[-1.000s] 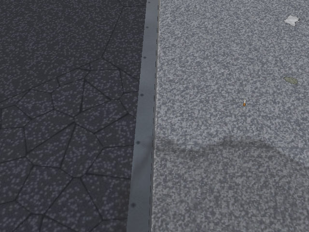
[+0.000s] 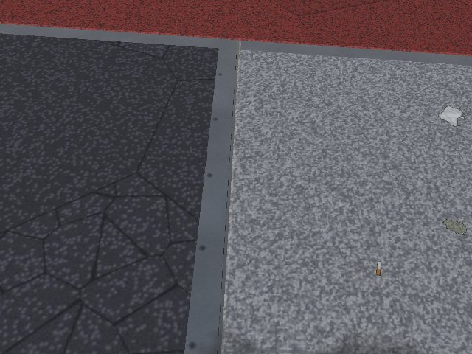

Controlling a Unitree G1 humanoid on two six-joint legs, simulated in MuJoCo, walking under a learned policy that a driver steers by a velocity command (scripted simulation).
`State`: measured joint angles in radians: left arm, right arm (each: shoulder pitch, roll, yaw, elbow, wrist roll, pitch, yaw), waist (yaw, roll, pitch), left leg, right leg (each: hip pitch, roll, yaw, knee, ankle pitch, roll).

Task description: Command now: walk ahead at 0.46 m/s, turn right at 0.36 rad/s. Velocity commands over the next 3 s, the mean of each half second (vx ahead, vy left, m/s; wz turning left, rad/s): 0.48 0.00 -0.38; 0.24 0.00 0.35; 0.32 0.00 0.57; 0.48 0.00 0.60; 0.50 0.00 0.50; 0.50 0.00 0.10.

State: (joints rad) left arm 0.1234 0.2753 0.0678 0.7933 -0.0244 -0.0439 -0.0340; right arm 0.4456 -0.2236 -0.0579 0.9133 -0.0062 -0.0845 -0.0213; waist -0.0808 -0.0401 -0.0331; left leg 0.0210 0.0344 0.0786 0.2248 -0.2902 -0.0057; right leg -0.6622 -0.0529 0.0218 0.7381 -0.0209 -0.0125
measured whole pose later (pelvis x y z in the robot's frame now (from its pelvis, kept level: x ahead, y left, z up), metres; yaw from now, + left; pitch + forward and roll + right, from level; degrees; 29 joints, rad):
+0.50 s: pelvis +0.26 -0.08 +0.00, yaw -13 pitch +2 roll -1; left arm 0.31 0.26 0.06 0.79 -0.01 -0.07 -0.01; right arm 0.11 -0.28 -0.05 0.74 0.00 -0.11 0.00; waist 0.05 0.04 0.01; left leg -0.70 0.12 -0.05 0.69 0.08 -0.02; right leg -0.09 0.12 0.06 0.28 -0.21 -0.09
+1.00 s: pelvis +0.47 -0.08 -0.01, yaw +1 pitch +3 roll -1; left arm 0.12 0.30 0.05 0.70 0.01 0.00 0.04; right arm 0.20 -0.30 -0.06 0.66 0.00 0.01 -0.01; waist -0.03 -0.01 0.04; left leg -0.40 -0.12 -0.12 0.46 -0.11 0.07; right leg -0.60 -0.01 0.13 0.89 -0.30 0.08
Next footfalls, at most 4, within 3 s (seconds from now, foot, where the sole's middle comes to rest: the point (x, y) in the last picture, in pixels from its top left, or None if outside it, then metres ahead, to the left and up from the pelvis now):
0.16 right None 0.24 -0.16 -0.78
0.66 left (220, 334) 0.58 -0.01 -0.78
1.16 right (294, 326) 0.59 -0.23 -0.78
1.64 left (170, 277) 0.77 0.13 -0.78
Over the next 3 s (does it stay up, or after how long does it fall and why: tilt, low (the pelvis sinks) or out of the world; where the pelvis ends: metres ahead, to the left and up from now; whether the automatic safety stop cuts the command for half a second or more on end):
stays up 1.19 0.47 0.00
